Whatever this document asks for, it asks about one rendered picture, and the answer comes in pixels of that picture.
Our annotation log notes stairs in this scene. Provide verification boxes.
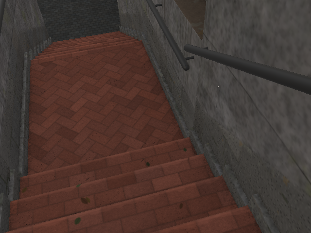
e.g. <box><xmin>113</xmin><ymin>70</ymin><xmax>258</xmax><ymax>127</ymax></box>
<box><xmin>4</xmin><ymin>137</ymin><xmax>262</xmax><ymax>233</ymax></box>
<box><xmin>35</xmin><ymin>31</ymin><xmax>138</xmax><ymax>59</ymax></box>

